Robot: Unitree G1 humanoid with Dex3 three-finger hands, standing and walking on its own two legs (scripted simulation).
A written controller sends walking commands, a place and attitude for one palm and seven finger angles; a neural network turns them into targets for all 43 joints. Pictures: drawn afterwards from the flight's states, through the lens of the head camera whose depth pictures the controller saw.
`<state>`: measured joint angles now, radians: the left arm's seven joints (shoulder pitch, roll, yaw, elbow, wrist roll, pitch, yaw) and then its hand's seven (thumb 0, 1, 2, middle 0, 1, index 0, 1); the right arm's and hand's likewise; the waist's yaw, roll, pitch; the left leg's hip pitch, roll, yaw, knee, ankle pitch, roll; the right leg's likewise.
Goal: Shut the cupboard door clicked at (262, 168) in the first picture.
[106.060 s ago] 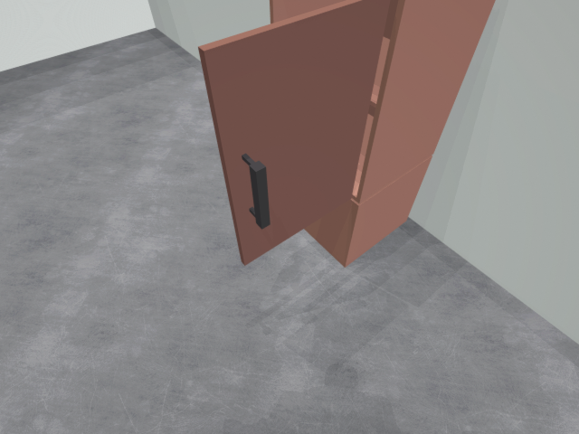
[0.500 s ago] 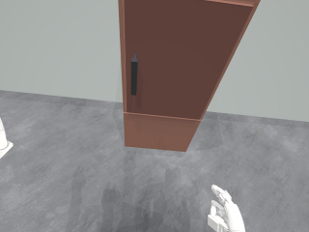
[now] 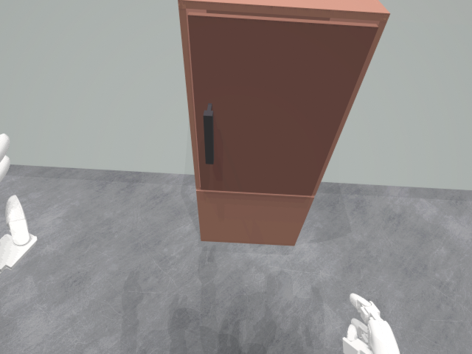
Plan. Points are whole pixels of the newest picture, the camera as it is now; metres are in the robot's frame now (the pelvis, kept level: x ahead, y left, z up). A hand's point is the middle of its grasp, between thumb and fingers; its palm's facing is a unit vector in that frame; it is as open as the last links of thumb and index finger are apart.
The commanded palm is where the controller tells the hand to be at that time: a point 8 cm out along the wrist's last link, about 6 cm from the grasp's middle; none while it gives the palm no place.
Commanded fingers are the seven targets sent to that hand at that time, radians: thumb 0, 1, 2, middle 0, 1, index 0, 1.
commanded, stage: let the arm hang, fingers relaxed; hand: left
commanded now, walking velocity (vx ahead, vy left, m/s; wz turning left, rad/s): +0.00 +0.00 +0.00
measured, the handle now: (209, 134) +0.69 +0.10 -0.06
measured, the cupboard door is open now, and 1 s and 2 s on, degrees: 0 0 0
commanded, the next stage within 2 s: look to check the result in 1.10 s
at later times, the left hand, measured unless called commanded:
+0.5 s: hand out of the picture -0.08 +0.19 -0.18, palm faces +0.05 -0.98 -0.18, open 7.2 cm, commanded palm none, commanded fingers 0.00 0.90 0.90 -0.20 -0.30 -0.20 -0.30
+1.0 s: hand out of the picture -0.03 +0.18 -0.18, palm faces +0.04 -0.99 -0.16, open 7.3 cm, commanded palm none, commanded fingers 0.00 0.90 0.90 -0.20 -0.30 -0.20 -0.30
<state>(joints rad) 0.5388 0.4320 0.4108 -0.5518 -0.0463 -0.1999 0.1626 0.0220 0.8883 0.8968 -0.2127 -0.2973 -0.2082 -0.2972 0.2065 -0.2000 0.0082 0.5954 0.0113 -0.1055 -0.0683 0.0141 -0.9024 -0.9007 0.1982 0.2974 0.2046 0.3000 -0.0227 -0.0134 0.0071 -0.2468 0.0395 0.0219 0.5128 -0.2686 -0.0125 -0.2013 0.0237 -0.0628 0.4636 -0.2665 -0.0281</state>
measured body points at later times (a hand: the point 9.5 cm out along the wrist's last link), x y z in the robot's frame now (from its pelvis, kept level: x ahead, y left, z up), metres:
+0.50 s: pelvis -0.04 +0.01 +0.00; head -0.02 +0.03 +0.45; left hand -0.08 +0.24 -0.16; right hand -0.05 -0.23 -0.14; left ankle +0.00 +0.12 -0.74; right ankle -0.01 -0.10 -0.74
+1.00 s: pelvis -0.03 +0.02 +0.00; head -0.03 +0.03 +0.45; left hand -0.04 +0.23 -0.16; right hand -0.04 -0.19 -0.16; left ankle +0.00 +0.12 -0.74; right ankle -0.01 -0.10 -0.74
